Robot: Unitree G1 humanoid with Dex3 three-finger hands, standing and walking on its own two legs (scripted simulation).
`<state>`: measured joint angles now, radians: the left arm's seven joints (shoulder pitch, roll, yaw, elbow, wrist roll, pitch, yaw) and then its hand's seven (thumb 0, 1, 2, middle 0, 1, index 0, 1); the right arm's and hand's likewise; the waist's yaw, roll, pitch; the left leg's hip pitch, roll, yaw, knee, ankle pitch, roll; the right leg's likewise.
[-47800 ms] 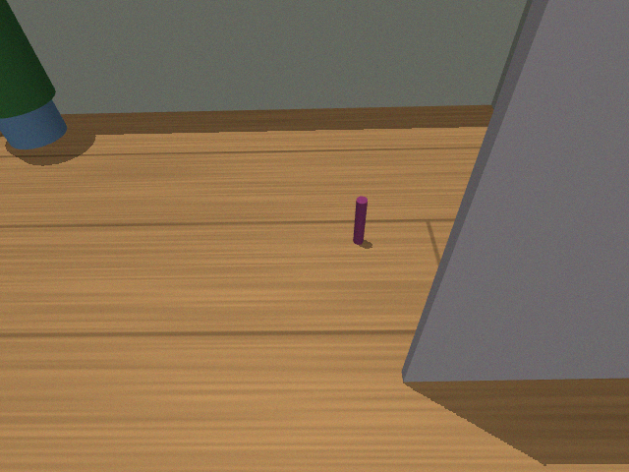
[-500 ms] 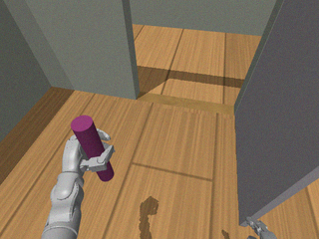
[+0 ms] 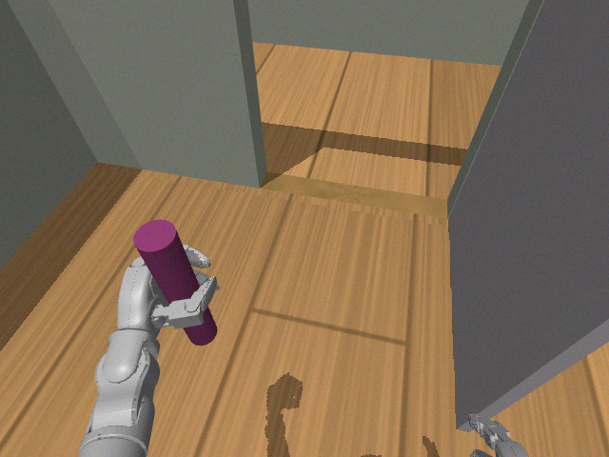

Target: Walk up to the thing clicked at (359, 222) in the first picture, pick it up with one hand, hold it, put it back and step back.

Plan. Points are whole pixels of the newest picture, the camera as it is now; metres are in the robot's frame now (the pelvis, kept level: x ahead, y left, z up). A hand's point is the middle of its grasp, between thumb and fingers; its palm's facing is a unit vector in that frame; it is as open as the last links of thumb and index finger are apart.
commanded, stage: hold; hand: left
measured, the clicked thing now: (183, 292) +0.33 +0.18 +0.04
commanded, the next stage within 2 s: crouch in 0.34 s
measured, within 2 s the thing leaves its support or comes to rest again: neither
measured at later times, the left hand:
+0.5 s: hand (193, 287) +0.33 +0.16 +0.06, palm faces +0.02 -1.00 -0.01, open 5.7 cm
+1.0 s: hand (212, 331) +0.34 +0.17 -0.10, palm faces +0.05 -1.00 +0.00, open 5.7 cm
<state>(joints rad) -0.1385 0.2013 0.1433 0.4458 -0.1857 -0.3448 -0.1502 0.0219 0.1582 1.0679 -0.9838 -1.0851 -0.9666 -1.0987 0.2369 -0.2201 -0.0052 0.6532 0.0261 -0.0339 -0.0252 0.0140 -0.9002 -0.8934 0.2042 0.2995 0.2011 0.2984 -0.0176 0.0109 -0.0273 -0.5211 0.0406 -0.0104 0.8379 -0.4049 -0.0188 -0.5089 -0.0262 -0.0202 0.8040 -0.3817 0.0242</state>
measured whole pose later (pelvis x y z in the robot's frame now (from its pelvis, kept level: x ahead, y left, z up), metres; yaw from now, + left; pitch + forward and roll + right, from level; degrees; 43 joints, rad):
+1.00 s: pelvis -0.03 -0.01 -0.09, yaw +0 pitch +21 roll -1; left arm -0.33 0.22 0.25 0.82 -0.16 -0.67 -0.19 0.02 0.15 1.08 -0.99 -1.08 -0.97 -1.09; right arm 0.21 -0.26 -0.03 0.64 -0.03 -0.06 0.04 0.01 -0.89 -0.89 0.20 0.30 0.20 0.30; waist -0.06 -0.01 -0.14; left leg -1.16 0.04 -0.04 1.34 -0.56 -0.03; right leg -1.14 -0.03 -0.03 1.32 -0.54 0.02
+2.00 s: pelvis -0.09 +0.00 -0.40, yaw -3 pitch +29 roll -5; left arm -0.62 0.37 0.43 1.06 -0.09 -0.78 -0.18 0.02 0.16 1.07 -0.98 -1.08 -0.97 -1.09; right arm 0.08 -0.29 0.06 0.72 -0.12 0.00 0.10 0.01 -0.89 -0.89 0.20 0.30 0.20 0.30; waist -0.12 -0.03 -0.07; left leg -2.20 0.00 -0.13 2.38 -0.68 -0.05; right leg -2.17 -0.01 -0.03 2.32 -0.65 0.03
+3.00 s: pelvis -0.09 +0.01 -0.45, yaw -10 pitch +20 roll -12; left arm -0.60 0.57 0.46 1.21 -0.08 -0.96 -0.06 0.02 0.17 1.05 -0.98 -1.08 -0.97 -1.09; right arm -0.05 -0.34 0.27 0.66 -0.25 0.03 0.17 0.01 -0.90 -0.90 0.21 0.30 0.20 0.30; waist -0.22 -0.13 0.16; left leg -2.26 -0.02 -0.26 2.60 -0.70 -0.04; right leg -2.16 0.02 -0.12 2.43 -0.63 0.06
